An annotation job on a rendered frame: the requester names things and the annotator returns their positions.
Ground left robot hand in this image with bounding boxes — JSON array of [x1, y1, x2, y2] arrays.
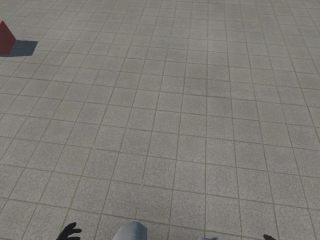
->
[[56, 222, 82, 240]]

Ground carton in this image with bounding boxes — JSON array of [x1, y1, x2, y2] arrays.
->
[[0, 20, 16, 55]]

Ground left robot thigh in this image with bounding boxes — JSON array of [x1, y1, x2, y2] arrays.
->
[[112, 222, 148, 240]]

